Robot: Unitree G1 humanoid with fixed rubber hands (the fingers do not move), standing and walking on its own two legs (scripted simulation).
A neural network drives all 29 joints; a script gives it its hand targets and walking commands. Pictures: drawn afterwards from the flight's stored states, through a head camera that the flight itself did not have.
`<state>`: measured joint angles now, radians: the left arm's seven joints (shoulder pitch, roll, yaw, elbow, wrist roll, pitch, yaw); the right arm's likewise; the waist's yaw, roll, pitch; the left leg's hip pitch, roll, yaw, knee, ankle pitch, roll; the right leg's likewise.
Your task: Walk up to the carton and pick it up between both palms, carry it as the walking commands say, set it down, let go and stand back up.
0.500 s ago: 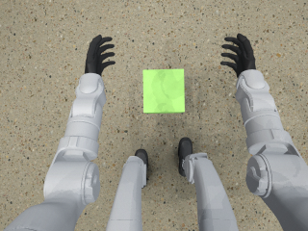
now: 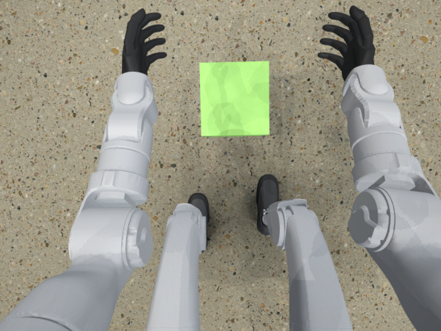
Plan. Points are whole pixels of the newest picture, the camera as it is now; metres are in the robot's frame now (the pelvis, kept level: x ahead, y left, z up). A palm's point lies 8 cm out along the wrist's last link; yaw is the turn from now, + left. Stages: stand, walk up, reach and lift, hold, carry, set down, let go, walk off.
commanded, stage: reach and lift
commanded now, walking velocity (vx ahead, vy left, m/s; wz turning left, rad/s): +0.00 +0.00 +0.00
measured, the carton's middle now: (233, 103) +0.49 +0.00 -0.52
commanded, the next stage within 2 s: none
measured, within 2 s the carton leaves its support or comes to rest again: neither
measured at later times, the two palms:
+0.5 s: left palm (163, 88) +0.49 +0.16 -0.28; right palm (321, 87) +0.49 -0.18 -0.29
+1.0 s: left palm (175, 98) +0.49 +0.16 -0.42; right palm (304, 96) +0.50 -0.18 -0.42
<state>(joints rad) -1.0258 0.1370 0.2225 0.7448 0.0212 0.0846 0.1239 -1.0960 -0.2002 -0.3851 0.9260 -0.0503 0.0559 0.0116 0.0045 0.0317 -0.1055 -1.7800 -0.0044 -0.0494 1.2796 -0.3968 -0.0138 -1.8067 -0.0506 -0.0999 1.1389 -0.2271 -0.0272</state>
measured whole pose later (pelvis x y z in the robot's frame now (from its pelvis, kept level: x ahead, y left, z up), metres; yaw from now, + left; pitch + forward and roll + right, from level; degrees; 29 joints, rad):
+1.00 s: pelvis -0.05 -0.01 -0.22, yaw -1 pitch +42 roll -2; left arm -1.41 0.29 0.15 1.03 -0.23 0.04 0.17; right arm -1.52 -0.37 -0.08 1.22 0.21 0.02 -0.12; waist 0.02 0.06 0.33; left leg -2.29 0.00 -0.05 2.13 -0.57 -0.02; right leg -2.36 -0.07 -0.08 1.97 -0.34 -0.06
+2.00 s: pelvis -0.05 +0.00 -0.24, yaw -1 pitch +40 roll -3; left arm -1.52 0.24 0.07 1.11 -0.23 -0.02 0.15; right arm -1.61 -0.37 0.05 1.32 0.27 -0.03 -0.10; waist 0.06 0.06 0.38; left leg -2.32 -0.01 -0.05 2.20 -0.58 -0.02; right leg -2.38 -0.07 -0.08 2.03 -0.35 -0.06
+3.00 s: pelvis -0.06 +0.00 -0.24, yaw +0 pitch +27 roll -2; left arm -1.53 0.20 0.17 1.04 -0.13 0.19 0.15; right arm -1.60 -0.37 0.00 1.22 0.20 0.22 -0.16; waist 0.06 0.05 0.52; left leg -2.12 -0.02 -0.05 2.24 -0.60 -0.02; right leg -2.19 -0.06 -0.07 2.08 -0.36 -0.05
